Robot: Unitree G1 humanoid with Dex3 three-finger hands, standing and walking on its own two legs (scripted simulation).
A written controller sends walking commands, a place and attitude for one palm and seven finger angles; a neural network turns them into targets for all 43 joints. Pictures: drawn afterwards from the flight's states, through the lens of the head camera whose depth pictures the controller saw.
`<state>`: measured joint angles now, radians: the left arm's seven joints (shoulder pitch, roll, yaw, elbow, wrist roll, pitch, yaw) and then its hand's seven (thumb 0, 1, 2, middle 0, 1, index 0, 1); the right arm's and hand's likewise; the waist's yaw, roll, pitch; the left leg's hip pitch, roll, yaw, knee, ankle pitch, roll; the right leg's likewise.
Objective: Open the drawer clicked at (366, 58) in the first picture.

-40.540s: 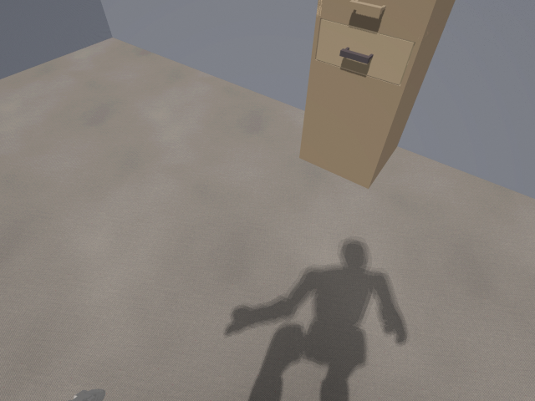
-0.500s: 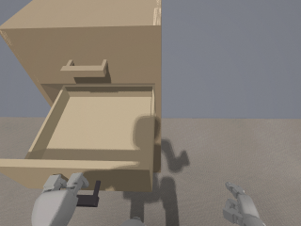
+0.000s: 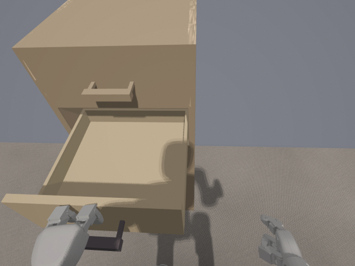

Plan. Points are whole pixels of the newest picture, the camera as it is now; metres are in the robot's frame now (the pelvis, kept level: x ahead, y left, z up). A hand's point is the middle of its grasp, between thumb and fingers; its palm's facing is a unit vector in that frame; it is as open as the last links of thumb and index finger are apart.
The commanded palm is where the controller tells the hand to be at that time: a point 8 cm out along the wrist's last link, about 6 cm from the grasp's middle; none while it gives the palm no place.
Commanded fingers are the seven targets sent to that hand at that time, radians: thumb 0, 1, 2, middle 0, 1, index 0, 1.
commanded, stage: lift the hand off the handle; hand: left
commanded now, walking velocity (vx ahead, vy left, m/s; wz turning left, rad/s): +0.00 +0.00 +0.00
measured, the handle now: (96, 233) +0.19 +0.22 -0.03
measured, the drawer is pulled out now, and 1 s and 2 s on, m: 0.30 0.30 0.30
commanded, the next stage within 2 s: draw the hand back to the body in 1.22 s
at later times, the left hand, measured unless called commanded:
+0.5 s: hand (64, 242) +0.15 +0.24 +0.05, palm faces +0.02 -0.14 -0.99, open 13.3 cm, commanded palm +0.13 +0.23 +0.12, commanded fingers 0.00 -0.50 0.30 -0.30 -1.20 -0.30 -1.20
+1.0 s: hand (61, 222) +0.17 +0.23 +0.09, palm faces +0.06 -0.15 -0.99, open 13.8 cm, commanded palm +0.14 +0.22 +0.16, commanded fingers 0.00 -0.50 0.30 -0.30 -1.20 -0.30 -1.20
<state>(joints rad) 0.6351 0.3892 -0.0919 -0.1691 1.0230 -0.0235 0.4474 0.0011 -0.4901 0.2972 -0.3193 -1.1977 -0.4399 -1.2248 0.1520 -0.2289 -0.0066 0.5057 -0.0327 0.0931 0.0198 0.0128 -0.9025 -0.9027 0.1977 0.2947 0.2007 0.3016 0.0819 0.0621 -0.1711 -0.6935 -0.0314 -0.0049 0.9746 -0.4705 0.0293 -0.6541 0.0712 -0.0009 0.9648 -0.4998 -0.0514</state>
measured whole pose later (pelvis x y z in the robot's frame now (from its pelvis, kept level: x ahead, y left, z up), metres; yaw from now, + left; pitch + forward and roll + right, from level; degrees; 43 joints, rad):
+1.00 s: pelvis +0.01 +0.02 +0.03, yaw -1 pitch +6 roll -1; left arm 0.65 0.42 -0.06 -0.44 0.95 0.06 0.27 0.00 -0.49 0.30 -0.32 -1.20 -0.32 -1.20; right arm 0.18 -0.23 0.01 0.46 0.01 0.10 0.04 0.01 -0.90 -0.90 0.20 0.29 0.20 0.30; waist 0.10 0.09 -0.14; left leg -0.50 -0.03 0.00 0.81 -0.43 0.05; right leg -0.45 0.07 0.02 0.77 -0.44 -0.03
